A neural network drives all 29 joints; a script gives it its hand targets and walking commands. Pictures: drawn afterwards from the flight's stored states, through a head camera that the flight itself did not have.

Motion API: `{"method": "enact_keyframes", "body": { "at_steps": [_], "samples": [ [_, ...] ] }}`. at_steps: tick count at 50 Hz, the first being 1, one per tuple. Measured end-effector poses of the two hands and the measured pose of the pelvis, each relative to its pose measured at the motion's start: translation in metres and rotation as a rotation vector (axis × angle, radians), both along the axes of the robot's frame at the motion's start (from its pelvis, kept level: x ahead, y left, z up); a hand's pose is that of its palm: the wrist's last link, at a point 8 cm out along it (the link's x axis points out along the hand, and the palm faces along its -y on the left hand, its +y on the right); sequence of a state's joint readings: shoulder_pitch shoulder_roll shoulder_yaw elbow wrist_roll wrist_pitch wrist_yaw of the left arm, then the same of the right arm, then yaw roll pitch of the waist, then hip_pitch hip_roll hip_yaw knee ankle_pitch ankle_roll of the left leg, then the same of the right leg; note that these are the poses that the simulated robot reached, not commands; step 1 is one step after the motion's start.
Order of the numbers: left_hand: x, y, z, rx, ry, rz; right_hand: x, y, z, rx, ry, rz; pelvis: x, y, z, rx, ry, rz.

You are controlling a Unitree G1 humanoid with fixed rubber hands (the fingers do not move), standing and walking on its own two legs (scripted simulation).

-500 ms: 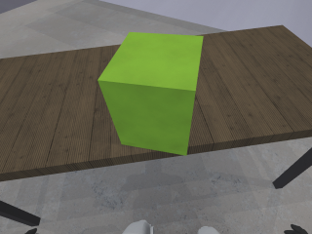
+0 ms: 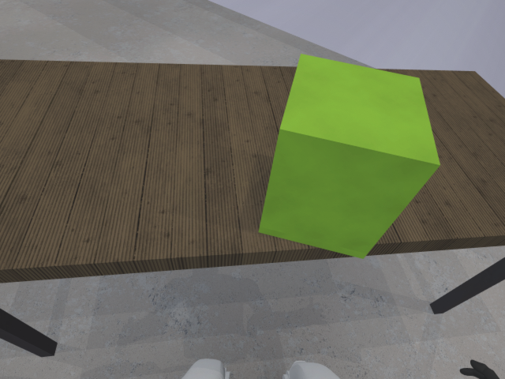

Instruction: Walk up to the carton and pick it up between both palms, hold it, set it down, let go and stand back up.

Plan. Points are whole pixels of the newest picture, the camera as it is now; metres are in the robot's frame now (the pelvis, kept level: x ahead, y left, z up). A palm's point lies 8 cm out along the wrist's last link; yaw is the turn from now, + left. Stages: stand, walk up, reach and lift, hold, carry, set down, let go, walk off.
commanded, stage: walk up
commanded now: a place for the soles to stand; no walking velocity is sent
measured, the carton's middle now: (333, 160) +0.45 -0.11 +0.10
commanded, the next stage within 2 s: none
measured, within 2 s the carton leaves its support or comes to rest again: neither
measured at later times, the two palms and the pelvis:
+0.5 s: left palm out of the picture +0.11 +0.26 -0.12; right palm out of the picture +0.03 -0.42 -0.06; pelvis -0.02 -0.07 -0.01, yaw -4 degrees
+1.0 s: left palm out of the picture +0.12 +0.19 -0.08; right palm out of the picture +0.05 -0.46 -0.07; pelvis -0.02 -0.12 +0.00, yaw -3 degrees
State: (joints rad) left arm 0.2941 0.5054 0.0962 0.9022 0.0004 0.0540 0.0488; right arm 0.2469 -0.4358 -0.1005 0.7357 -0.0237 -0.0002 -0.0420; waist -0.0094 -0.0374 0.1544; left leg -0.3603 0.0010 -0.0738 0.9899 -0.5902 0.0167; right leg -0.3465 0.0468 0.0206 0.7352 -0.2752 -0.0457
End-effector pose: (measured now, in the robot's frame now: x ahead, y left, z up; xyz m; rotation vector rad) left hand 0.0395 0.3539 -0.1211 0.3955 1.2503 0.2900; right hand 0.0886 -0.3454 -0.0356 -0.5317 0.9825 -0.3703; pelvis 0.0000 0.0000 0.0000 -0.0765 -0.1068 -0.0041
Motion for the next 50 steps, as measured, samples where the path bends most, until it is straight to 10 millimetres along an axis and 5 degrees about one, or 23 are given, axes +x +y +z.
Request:
{"method": "enact_keyframes", "body": {
  "at_steps": [3, 7, 14, 27, 50],
  "samples": [
    [0.047, -0.005, -0.022, -0.051, -0.146, -0.053, -0.030, 0.008, -0.021, -0.022, 0.046, -0.032, -0.009, 0.010, -0.022, 0.027, -0.029, 0.008],
    [0.078, -0.020, -0.022, -0.129, -0.213, -0.105, -0.044, 0.009, -0.009, -0.059, 0.027, -0.070, -0.013, 0.011, -0.018, 0.035, -0.039, -0.015],
    [0.079, -0.025, -0.014, -0.122, -0.158, -0.086, -0.050, -0.016, 0.015, -0.111, 0.033, -0.070, -0.014, -0.007, -0.005, 0.037, 0.034, -0.046],
    [0.069, -0.102, 0.013, -0.058, -0.133, -0.121, -0.054, -0.083, -0.028, 0.001, 0.075, -0.065, -0.018, -0.080, -0.005, 0.088, 0.087, -0.057],
    [0.084, -0.164, 0.042, -0.052, -0.236, -0.161, -0.042, -0.118, -0.039, 0.093, 0.025, -0.033, -0.016, -0.124, 0.003, 0.117, 0.100, -0.050]
  ]
}}
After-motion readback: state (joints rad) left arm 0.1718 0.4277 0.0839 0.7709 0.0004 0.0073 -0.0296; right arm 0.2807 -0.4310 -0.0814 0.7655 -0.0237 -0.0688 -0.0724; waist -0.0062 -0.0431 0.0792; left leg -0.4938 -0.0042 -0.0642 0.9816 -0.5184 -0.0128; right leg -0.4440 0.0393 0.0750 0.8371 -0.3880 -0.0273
